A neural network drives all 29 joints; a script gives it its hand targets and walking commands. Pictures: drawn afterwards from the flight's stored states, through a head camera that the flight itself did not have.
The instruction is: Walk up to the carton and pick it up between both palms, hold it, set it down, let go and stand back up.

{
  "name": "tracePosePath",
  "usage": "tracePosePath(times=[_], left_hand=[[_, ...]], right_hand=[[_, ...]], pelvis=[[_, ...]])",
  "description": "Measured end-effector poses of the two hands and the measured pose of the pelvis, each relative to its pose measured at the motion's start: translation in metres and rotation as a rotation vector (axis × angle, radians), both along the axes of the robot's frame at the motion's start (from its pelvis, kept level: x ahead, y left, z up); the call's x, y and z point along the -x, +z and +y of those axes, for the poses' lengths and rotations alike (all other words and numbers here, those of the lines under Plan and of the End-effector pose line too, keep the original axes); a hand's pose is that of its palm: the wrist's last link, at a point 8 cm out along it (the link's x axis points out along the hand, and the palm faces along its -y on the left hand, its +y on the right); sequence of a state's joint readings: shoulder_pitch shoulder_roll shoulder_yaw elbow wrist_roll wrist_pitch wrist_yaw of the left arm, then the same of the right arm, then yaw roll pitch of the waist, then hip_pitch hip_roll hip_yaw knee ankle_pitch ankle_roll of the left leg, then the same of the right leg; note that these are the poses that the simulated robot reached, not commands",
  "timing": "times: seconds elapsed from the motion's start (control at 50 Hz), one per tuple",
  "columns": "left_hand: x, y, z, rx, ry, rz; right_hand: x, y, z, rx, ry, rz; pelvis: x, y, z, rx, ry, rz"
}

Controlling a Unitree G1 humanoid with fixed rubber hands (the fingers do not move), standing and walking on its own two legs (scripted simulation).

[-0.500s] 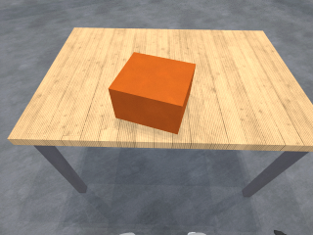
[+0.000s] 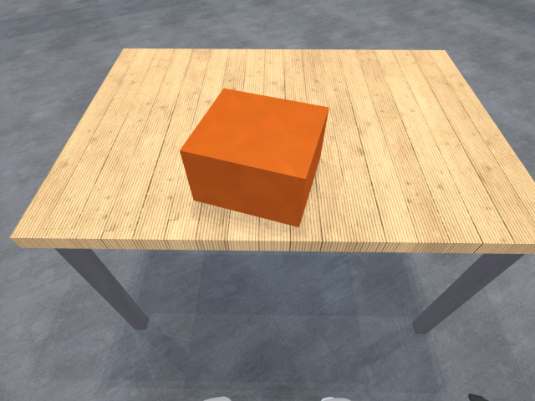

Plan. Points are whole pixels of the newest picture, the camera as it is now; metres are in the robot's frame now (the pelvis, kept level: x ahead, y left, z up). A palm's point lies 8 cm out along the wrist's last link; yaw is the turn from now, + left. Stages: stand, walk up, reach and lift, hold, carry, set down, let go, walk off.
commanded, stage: walk up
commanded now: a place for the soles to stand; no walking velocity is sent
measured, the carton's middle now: (259, 154) +0.58 +0.05 -0.01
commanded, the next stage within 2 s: none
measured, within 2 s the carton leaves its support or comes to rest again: neither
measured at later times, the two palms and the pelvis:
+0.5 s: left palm out of the picture +0.07 +0.30 -0.11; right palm out of the picture +0.09 -0.31 -0.10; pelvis +0.01 +0.00 +0.00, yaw +0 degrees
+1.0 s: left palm out of the picture +0.07 +0.31 -0.11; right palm out of the picture +0.09 -0.31 -0.09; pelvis +0.01 +0.00 +0.00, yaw -1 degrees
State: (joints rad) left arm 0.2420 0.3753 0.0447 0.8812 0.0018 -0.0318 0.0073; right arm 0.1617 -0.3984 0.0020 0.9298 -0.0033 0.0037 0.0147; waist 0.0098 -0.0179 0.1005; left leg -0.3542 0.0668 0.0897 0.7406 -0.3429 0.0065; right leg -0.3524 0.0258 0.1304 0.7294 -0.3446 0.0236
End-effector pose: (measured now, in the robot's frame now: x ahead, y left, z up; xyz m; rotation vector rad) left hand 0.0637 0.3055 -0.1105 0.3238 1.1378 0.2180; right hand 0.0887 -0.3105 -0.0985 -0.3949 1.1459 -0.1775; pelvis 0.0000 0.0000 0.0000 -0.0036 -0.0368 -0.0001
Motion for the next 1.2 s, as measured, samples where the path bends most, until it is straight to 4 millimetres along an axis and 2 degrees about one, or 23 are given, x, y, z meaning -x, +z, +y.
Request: tracePosePath(times=[0.2,0.34,0.5,0.64,0.78,0.92,1.08,1.2], left_hand=[[-0.003,0.002,-0.006,-0.002,-0.005,-0.001],[-0.004,0.0,0.0,0.004,-0.004,0.016],[-0.007,0.002,-0.005,0.0,-0.01,0.004],[-0.005,0.0,0.002,0.005,-0.005,0.014],[-0.006,0.001,-0.002,0.003,-0.01,0.006],[-0.007,0.0,0.004,0.009,-0.008,0.011],[-0.008,0.001,0.0,0.004,-0.012,0.004],[-0.006,0.0,0.004,0.007,-0.008,0.01]], right_hand=[[-0.001,-0.001,-0.006,-0.004,-0.003,-0.002],[-0.002,0.002,0.0,0.002,-0.006,0.007],[-0.004,0.001,-0.004,-0.003,-0.005,0.001],[-0.003,0.003,0.003,0.003,-0.004,0.0],[-0.003,0.001,-0.002,-0.001,-0.006,-0.003],[-0.004,0.003,0.004,0.005,-0.008,0.001],[-0.004,0.002,0.0,0.0,-0.007,-0.005],[-0.002,0.004,0.004,0.004,-0.008,-0.006]], pelvis=[[-0.001,0.001,-0.006,-0.005,-0.004,0.001],[-0.004,0.002,0.001,0.002,-0.006,0.011],[-0.005,0.002,-0.004,-0.003,-0.008,0.012],[-0.004,0.002,0.003,0.003,-0.007,0.012],[-0.003,0.001,-0.002,-0.002,-0.009,0.009],[-0.005,0.002,0.006,0.004,-0.009,0.013],[-0.004,0.001,0.001,0.0,-0.011,0.011],[-0.003,0.002,0.005,0.003,-0.011,0.01]])
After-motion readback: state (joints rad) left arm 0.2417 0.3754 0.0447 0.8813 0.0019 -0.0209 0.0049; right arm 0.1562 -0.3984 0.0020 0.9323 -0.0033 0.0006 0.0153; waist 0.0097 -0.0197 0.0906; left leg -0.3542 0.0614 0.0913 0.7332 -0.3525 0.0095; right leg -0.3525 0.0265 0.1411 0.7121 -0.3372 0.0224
